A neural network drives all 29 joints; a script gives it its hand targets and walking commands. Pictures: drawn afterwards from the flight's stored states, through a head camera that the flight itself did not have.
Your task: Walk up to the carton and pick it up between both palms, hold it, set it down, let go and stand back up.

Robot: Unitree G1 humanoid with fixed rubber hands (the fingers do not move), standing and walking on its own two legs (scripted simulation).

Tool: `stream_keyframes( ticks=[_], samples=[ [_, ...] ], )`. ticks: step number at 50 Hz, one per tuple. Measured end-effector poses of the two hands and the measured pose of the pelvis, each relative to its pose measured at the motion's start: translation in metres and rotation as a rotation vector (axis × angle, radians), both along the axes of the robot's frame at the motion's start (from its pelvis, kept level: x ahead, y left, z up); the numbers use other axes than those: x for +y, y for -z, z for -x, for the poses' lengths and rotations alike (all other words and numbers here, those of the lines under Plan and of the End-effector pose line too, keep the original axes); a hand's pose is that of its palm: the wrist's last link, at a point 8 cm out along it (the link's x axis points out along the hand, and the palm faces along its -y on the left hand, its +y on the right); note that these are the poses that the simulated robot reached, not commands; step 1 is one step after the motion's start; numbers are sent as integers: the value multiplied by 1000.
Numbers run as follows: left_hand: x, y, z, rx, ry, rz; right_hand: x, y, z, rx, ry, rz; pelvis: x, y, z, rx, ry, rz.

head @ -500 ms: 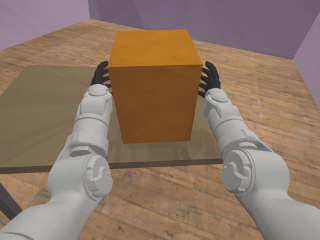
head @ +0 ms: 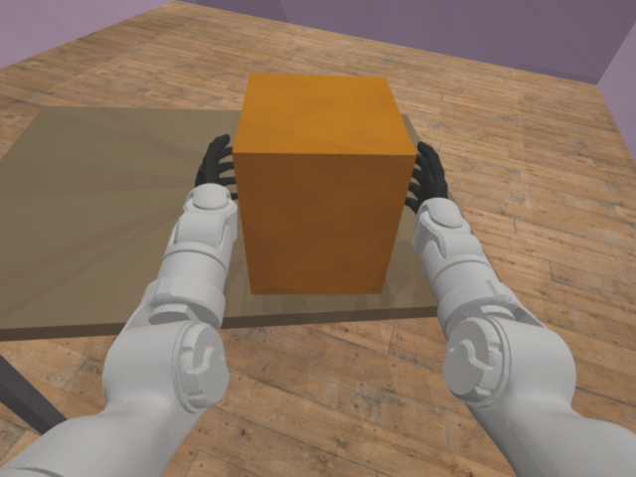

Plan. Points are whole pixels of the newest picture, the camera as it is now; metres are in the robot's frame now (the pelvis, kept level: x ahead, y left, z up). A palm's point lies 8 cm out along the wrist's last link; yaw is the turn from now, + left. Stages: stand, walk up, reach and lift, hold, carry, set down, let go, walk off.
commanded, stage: set down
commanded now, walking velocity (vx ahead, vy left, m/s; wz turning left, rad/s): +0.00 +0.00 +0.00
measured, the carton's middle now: (317, 187) +0.49 +0.01 +0.12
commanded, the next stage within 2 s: none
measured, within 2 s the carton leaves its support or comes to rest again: rests again in 1.52 s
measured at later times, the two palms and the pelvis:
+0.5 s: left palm (204, 205) +0.44 +0.17 +0.12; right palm (409, 211) +0.44 -0.12 +0.13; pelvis +0.01 +0.00 +0.00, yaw -1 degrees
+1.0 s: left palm (214, 212) +0.44 +0.16 +0.10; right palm (414, 217) +0.45 -0.13 +0.11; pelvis +0.01 +0.00 +0.00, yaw -2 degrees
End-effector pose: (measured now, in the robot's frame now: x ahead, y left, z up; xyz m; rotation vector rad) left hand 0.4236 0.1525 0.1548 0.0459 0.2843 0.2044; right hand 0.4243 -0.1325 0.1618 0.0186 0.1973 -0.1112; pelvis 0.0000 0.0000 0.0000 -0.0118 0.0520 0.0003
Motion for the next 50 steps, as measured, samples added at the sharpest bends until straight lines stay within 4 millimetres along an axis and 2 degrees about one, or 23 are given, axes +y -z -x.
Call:
stream_keyframes(
  ticks=[5, 12, 22, 33, 41, 50],
  samples=[
    [-2, -3, -5, -18, -13, 12, -2, -5, -8, -22, -12, 2, -1, 0, -4, 31, 13, -5],
    [6, -1, -11, -16, -32, 38, 5, -6, -16, -22, -39, 4, -4, 0, -7, 21, 12, -11],
    [18, 28, -15, 9, -30, 43, 17, 22, -19, 8, -42, 15, -2, 0, -11, 66, 8, -7],
    [6, 50, -17, 55, -17, 30, 4, 51, -18, 55, -25, 10, 1, 2, -8, 130, 23, -2],
    [-2, 53, -20, 44, -17, 44, -4, 49, -21, 36, -29, 23, 0, 3, -6, 169, 34, -7],
    [5, 54, -21, 37, -27, 60, 3, 48, -23, 26, -44, 30, 0, 3, -6, 173, 35, -15]
  ],
)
